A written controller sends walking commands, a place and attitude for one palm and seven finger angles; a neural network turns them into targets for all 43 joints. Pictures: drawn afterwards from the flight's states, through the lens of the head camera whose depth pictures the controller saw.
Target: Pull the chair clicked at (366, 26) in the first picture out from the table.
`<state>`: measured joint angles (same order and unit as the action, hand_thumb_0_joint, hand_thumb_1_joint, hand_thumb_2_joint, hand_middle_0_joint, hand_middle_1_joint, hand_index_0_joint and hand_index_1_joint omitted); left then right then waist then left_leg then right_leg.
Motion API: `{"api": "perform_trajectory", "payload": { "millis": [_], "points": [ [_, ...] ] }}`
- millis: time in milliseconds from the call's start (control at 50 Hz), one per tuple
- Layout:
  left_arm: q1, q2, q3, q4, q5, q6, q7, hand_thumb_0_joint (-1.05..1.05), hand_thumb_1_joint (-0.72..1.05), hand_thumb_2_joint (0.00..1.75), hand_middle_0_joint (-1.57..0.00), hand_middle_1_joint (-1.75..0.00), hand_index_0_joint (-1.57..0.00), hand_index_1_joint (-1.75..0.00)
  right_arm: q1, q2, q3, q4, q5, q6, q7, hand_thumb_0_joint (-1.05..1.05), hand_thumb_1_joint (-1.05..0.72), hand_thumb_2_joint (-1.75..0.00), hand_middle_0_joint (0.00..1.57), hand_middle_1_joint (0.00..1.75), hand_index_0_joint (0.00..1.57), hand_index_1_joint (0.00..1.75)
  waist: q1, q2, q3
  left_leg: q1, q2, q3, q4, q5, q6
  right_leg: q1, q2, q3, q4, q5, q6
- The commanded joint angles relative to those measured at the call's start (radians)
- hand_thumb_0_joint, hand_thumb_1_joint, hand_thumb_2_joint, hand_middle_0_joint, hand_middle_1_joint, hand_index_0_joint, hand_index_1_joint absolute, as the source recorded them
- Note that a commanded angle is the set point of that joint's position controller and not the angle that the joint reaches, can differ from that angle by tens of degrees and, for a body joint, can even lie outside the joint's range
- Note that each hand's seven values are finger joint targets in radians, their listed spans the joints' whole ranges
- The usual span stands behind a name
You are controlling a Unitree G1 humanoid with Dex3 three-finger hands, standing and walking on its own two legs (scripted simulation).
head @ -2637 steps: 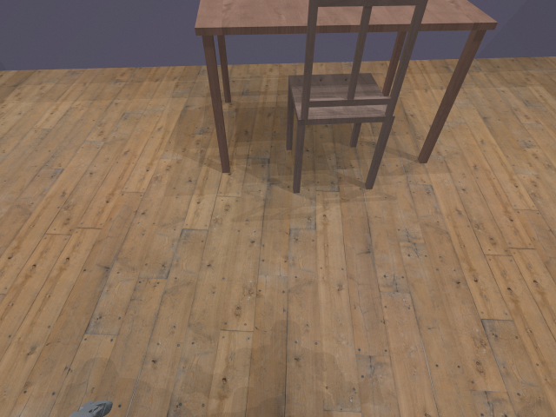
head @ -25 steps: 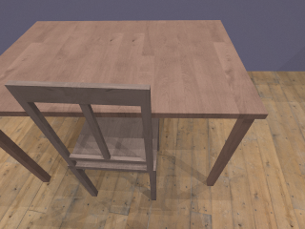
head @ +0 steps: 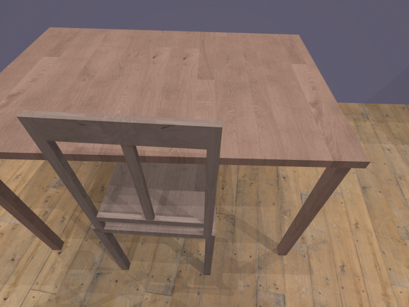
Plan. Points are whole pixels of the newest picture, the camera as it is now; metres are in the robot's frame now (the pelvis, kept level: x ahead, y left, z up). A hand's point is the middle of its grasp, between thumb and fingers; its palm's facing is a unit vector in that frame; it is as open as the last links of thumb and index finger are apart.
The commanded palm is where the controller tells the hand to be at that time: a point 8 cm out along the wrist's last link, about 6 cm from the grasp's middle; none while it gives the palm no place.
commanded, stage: look again from close up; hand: left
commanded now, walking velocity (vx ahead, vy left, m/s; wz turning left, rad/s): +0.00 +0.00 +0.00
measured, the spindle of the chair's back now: (141, 187) +0.41 +0.19 -0.07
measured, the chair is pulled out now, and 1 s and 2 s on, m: -0.09 -0.09 -0.09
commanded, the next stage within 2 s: raise the hand toward the chair's back in 0.36 s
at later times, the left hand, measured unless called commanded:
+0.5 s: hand out of the picture +0.00 +0.19 -0.17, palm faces +0.08 -0.98 -0.17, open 7.4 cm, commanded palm +0.09 +0.24 -0.07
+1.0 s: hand out of the picture +0.11 +0.18 -0.08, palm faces +0.11 -0.99 -0.04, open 10.2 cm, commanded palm +0.11 +0.24 -0.06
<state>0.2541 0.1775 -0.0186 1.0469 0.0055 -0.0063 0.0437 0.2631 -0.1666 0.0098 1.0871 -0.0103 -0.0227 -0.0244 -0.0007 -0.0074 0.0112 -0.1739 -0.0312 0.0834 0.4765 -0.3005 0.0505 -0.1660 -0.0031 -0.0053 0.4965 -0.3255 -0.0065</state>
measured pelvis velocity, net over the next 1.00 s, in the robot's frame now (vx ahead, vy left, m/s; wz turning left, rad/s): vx -0.06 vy -0.04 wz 0.08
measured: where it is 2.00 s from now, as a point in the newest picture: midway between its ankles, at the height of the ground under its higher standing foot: outside the picture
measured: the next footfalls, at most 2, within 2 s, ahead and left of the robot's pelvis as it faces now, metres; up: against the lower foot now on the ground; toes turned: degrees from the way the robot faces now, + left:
none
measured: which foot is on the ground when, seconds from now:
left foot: down 0.00-1.00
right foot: down 0.00-1.00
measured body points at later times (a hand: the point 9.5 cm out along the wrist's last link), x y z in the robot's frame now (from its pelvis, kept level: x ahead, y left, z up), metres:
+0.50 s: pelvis -0.01 +0.02 +0.00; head +0.01 +0.03 +0.45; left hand -0.01 +0.24 -0.16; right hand +0.01 -0.21 -0.15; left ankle -0.03 +0.08 -0.74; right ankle -0.04 -0.12 -0.74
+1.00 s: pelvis -0.06 -0.04 -0.11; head +0.01 -0.02 +0.33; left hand +0.10 +0.24 -0.07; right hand +0.20 -0.26 -0.15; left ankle -0.03 +0.08 -0.74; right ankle -0.04 -0.12 -0.74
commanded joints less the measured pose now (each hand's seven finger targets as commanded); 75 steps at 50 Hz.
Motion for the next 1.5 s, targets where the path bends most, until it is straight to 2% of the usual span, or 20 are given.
{"api": "perform_trajectory", "payload": {
  "millis": [0,420,440,460,480,500,540,580,600,640,720,760,840,880,940,980,1040,1140,1340,1480],
  "points": [
    [0.067,0.103,0.022,-0.030,0.005,-0.009,0.005,0.00,0.90,0.90,-0.20,-0.30,-0.20,-0.30,0.040,-0.113,-0.015,-0.033,-0.001,-0.017,-0.009,0.00,-0.90,-0.90,0.20,0.30,0.20,0.30,0.005,0.009,0.025,0.027,0.138,-0.135,-0.087,0.355,-0.003,-0.025,-0.085,0.073,-0.064,0.259,-0.028],
    [0.116,0.082,0.011,0.013,0.006,-0.009,0.003,0.00,0.90,0.90,-0.20,-0.30,-0.20,-0.30,0.045,-0.099,-0.015,0.010,0.006,-0.023,-0.009,0.00,-0.90,-0.90,0.20,0.30,0.20,0.30,0.006,0.008,0.044,0.049,0.134,-0.146,-0.127,0.324,0.006,-0.032,-0.091,0.066,-0.108,0.211,-0.014],
    [0.034,0.178,-0.004,-0.044,-0.013,-0.033,0.004,0.00,0.90,0.90,-0.20,-0.30,-0.20,-0.30,0.011,-0.138,-0.010,-0.077,0.002,-0.020,-0.006,0.00,-0.90,-0.90,0.20,0.30,0.20,0.30,-0.027,0.206,0.067,0.030,0.064,-0.158,-0.168,0.545,-0.004,-0.050,-0.009,-0.013,0.037,0.232,-0.046],
    [-0.547,0.399,0.227,-1.401,-0.189,-0.152,0.055,0.00,0.88,0.89,-0.20,-0.30,-0.20,-0.30,0.026,-0.270,-0.038,-0.389,0.061,-0.152,-0.037,0.00,-0.90,-0.90,0.20,0.30,0.20,0.30,-0.126,0.207,-0.222,0.176,0.058,-0.132,-0.113,0.540,-0.050,-0.162,0.050,-0.036,0.011,0.131,-0.015],
    [-0.169,0.224,0.097,-1.208,-0.132,-0.076,0.069,0.00,0.85,0.88,-0.20,-0.29,-0.20,-0.29,0.031,-0.211,-0.039,-0.331,0.047,-0.228,-0.052,0.00,-0.90,-0.90,0.20,0.30,0.20,0.30,-0.056,0.249,-0.255,0.256,0.104,-0.102,-0.127,0.649,-0.073,-0.137,0.043,-0.033,0.070,0.017,-0.035],
    [0.060,0.043,0.028,-1.038,-0.136,0.016,0.070,0.00,0.83,0.87,-0.19,-0.29,-0.19,-0.29,0.031,-0.179,-0.040,-0.308,0.051,-0.242,-0.042,0.00,-0.90,-0.90,0.20,0.30,0.20,0.30,-0.065,0.099,-0.131,0.162,0.111,-0.132,-0.130,0.584,-0.073,-0.198,0.042,-0.044,0.089,0.002,-0.020],
    [0.071,0.009,0.027,-1.012,-0.153,0.002,0.039,0.00,0.78,0.85,-0.19,-0.28,-0.19,-0.28,0.005,-0.211,-0.055,-0.352,0.049,-0.252,-0.025,0.00,-0.90,-0.90,0.20,0.30,0.20,0.30,-0.093,-0.057,-0.008,-0.018,0.087,-0.150,-0.027,0.370,-0.039,-0.274,0.037,-0.076,0.047,0.022,-0.006],
    [0.022,0.034,0.062,-1.019,-0.141,-0.120,-0.012,0.00,0.74,0.83,-0.18,-0.27,-0.18,-0.27,-0.014,-0.232,-0.069,-0.429,0.019,-0.270,-0.002,0.00,-0.90,-0.90,0.20,0.30,0.20,0.30,-0.098,-0.165,-0.076,-0.182,0.054,-0.171,0.117,0.214,-0.033,-0.372,0.030,-0.100,0.109,0.061,-0.006],
    [0.120,0.040,0.099,-0.979,-0.147,-0.187,-0.048,0.00,0.71,0.82,-0.18,-0.27,-0.18,-0.27,-0.038,-0.229,-0.082,-0.463,0.010,-0.271,0.011,0.00,-0.90,-0.90,0.20,0.30,0.20,0.30,-0.058,-0.163,-0.162,-0.234,0.049,-0.171,0.179,0.198,-0.044,-0.413,0.036,-0.107,0.183,0.037,-0.010],
    [0.329,0.017,0.131,-0.895,-0.192,-0.318,-0.149,0.00,0.67,0.80,-0.18,-0.26,-0.18,-0.26,-0.102,-0.212,-0.089,-0.537,0.009,-0.264,0.050,0.00,-0.90,-0.90,0.20,0.30,0.20,0.30,0.027,-0.045,-0.217,-0.339,0.031,-0.139,0.289,0.192,-0.067,-0.473,0.039,-0.101,0.302,0.021,-0.026],
    [0.332,0.117,0.260,-0.920,-0.278,-0.599,-0.379,0.00,0.57,0.76,-0.17,-0.25,-0.17,-0.25,-0.189,-0.220,-0.106,-0.654,0.020,-0.246,0.095,0.00,-0.90,-0.90,0.20,0.30,0.20,0.30,0.062,-0.010,-0.283,-0.597,0.010,-0.106,0.487,0.048,-0.068,-0.626,0.027,-0.048,0.500,-0.035,-0.043],
    [0.280,0.186,0.318,-0.978,-0.289,-0.567,-0.414,0.00,0.53,0.74,-0.16,-0.24,-0.16,-0.24,-0.212,-0.243,-0.110,-0.730,0.032,-0.214,0.088,0.00,-0.90,-0.90,0.20,0.30,0.20,0.30,0.079,0.003,-0.326,-0.664,0.000,-0.087,0.512,-0.057,-0.052,-0.634,0.021,-0.007,0.515,-0.143,-0.038],
    [0.104,0.245,0.367,-1.206,-0.341,-0.468,-0.389,0.00,0.43,0.70,-0.15,-0.23,-0.15,-0.23,-0.167,-0.230,-0.102,-0.796,0.056,-0.178,0.032,0.00,-0.90,-0.90,0.20,0.30,0.20,0.30,0.019,-0.017,-0.341,-0.727,0.001,-0.093,0.595,-0.171,-0.026,-0.661,0.010,0.113,0.428,-0.346,0.014],
    [0.071,0.231,0.320,-1.345,-0.334,-0.488,-0.370,0.00,0.39,0.68,-0.15,-0.22,-0.15,-0.22,-0.102,-0.213,-0.093,-0.791,0.054,-0.181,0.013,0.00,-0.90,-0.90,0.20,0.30,0.20,0.30,-0.005,0.061,-0.360,-0.669,0.016,-0.108,0.623,-0.102,-0.018,-0.643,0.006,0.127,0.421,-0.240,0.018],
    [-0.044,0.224,0.251,-1.404,-0.318,-0.533,-0.388,0.00,0.32,0.65,-0.14,-0.21,-0.14,-0.21,-0.061,-0.223,-0.076,-0.737,0.047,-0.196,-0.012,0.00,-0.90,-0.90,0.20,0.30,0.20,0.30,-0.073,0.042,-0.374,-0.655,0.030,-0.129,0.685,-0.034,-0.004,-0.661,0.011,0.127,0.456,-0.071,0.036],
    [-0.038,0.212,0.235,-1.306,-0.322,-0.528,-0.423,0.00,0.27,0.63,-0.14,-0.20,-0.14,-0.20,-0.060,-0.224,-0.069,-0.694,0.051,-0.213,-0.025,0.00,-0.90,-0.90,0.20,0.30,0.20,0.30,-0.083,0.045,-0.332,-0.685,0.039,-0.135,0.697,-0.046,-0.008,-0.673,0.006,0.121,0.457,-0.070,0.031],
    [-0.011,0.235,0.274,-1.193,-0.334,-0.470,-0.464,0.00,0.20,0.60,-0.13,-0.19,-0.13,-0.19,-0.077,-0.234,-0.066,-0.669,0.060,-0.223,-0.037,0.00,-0.90,-0.90,0.20,0.30,0.20,0.30,-0.062,0.038,-0.340,-0.703,0.039,-0.139,0.695,-0.042,-0.005,-0.657,0.008,0.117,0.451,-0.091,0.034],
    [0.107,0.285,0.401,-1.174,-0.356,-0.369,-0.447,0.00,0.08,0.55,-0.12,-0.17,-0.12,-0.17,-0.108,-0.208,-0.076,-0.685,0.059,-0.206,-0.031,0.00,-0.90,-0.90,0.20,0.30,0.20,0.30,0.016,-0.016,-0.474,-0.686,0.025,-0.145,0.650,0.051,-0.012,-0.485,-0.016,0.127,0.447,0.067,0.065],
    [0.110,0.219,0.321,-1.181,-0.338,-0.436,-0.384,0.00,-0.15,0.45,-0.10,-0.14,-0.10,-0.14,-0.099,-0.208,-0.087,-0.688,0.053,-0.215,-0.013,0.00,-0.90,-0.90,0.20,0.30,0.20,0.30,-0.008,-0.019,-0.351,-0.667,0.022,-0.144,0.579,-0.005,-0.013,-0.605,0.019,0.039,0.448,-0.070,0.016],
    [0.094,0.231,0.295,-1.273,-0.317,-0.468,-0.347,0.00,-0.31,0.38,-0.08,-0.11,-0.08,-0.11,-0.083,-0.223,-0.083,-0.693,0.048,-0.233,-0.011,0.00,-0.90,-0.90,0.20,0.30,0.20,0.30,-0.007,0.095,-0.409,-0.547,0.030,-0.155,0.533,0.035,-0.014,-0.646,0.038,-0.038,0.486,-0.061,-0.017]
  ]
}}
